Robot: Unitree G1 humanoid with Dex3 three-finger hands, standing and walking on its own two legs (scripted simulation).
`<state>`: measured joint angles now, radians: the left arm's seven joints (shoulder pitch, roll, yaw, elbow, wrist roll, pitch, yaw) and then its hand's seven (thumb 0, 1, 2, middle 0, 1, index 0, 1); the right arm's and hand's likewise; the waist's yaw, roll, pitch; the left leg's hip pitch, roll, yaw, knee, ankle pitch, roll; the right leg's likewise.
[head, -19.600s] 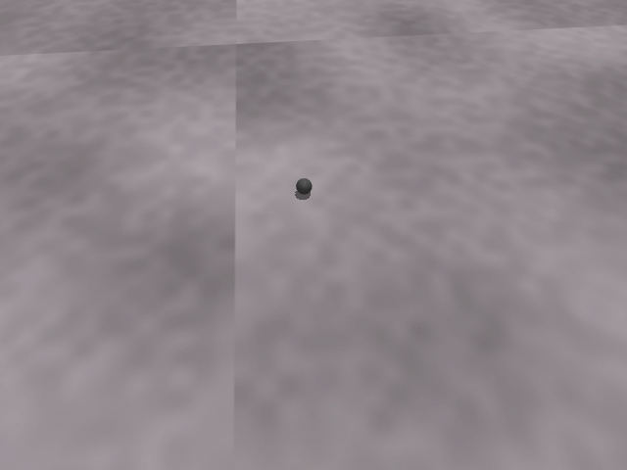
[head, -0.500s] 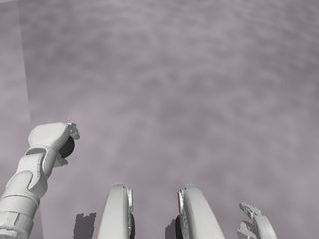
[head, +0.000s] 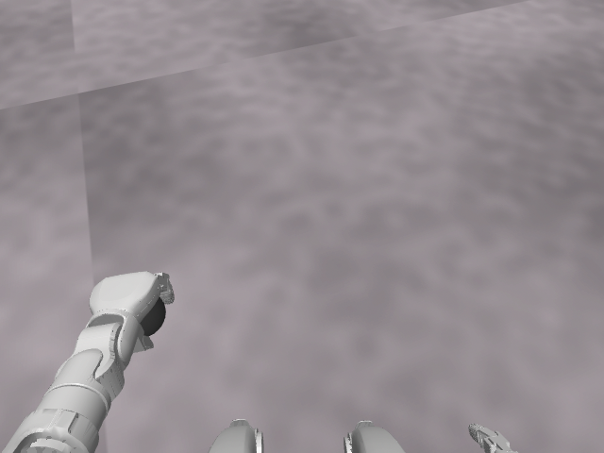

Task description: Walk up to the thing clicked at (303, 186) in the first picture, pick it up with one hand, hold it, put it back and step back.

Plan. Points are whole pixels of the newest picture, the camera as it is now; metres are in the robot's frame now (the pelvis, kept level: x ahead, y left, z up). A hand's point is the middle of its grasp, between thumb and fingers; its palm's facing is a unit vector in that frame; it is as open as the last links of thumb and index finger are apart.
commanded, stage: lift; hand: left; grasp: from above
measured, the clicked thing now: (140, 314) +0.34 +0.25 -0.08
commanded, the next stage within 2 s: hold in 0.16 s
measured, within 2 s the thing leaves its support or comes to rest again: neither
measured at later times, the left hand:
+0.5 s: hand (141, 293) +0.35 +0.22 -0.01, palm faces -0.43 -0.08 -0.90, open 8.8 cm
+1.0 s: hand (137, 285) +0.34 +0.22 +0.02, palm faces -0.43 -0.06 -0.90, open 8.8 cm
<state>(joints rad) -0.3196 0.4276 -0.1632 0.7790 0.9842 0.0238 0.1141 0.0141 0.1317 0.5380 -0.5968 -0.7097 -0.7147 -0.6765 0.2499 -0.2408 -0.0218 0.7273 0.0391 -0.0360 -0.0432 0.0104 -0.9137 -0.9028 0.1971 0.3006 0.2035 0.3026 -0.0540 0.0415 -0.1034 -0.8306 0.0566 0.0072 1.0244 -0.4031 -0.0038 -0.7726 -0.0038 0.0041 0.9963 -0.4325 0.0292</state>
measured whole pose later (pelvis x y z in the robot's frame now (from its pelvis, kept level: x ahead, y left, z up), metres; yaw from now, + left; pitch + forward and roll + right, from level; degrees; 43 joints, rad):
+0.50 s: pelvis +0.03 -0.01 +0.04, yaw +0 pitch +7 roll +0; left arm -0.32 0.39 -0.19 0.79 0.98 0.03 0.08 0.02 0.11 0.58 -0.60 -0.72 -0.71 -0.70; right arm 0.24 -0.25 -0.04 0.73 0.05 -0.01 -0.04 0.01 -0.91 -0.90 0.20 0.30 0.20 0.30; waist -0.03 0.04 -0.07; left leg -0.52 0.05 0.03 0.72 -0.32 -0.01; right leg -0.48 -0.01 0.02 0.71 -0.36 0.02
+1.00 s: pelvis +0.04 -0.01 +0.06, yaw -1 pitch +4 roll +0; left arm -0.28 0.40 -0.21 0.68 0.99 0.02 0.00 0.02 0.11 0.60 -0.58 -0.74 -0.70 -0.71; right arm 0.22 -0.25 -0.04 0.69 0.06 0.04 -0.04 0.01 -0.91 -0.90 0.20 0.30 0.20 0.30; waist 0.00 0.04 -0.05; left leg -0.39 0.04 0.05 0.60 -0.28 -0.01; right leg -0.36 -0.02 0.03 0.61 -0.31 0.02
